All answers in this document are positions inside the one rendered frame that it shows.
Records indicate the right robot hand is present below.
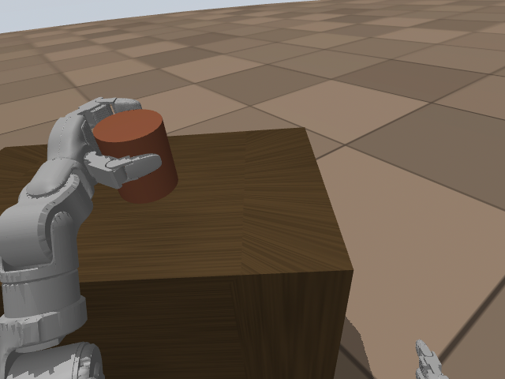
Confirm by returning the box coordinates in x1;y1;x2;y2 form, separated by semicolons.
416;340;449;379

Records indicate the can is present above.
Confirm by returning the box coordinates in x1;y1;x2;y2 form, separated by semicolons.
93;109;178;204

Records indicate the left robot arm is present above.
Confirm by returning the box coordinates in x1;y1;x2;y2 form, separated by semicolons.
0;158;105;379

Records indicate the left robot hand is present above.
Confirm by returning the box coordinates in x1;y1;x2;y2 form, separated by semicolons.
47;97;162;189

